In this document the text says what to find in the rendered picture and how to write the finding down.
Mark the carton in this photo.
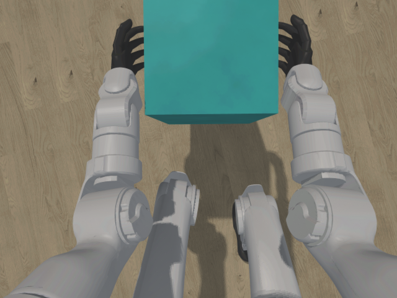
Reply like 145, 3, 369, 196
143, 0, 279, 124

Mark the robot left hand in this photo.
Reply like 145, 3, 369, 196
111, 19, 144, 75

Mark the robot thigh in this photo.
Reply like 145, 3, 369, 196
234, 191, 301, 298
132, 179, 200, 298

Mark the robot right hand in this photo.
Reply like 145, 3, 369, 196
279, 14, 313, 77

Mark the robot left thigh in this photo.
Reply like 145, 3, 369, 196
132, 179, 200, 298

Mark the left robot forearm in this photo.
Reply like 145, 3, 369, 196
73, 68, 143, 231

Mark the right robot upper arm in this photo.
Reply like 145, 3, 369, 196
286, 184, 397, 298

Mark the left robot upper arm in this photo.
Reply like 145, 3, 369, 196
3, 186, 153, 298

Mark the right robot forearm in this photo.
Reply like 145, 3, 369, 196
280, 64, 369, 200

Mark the robot right thigh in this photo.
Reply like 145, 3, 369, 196
234, 191, 301, 298

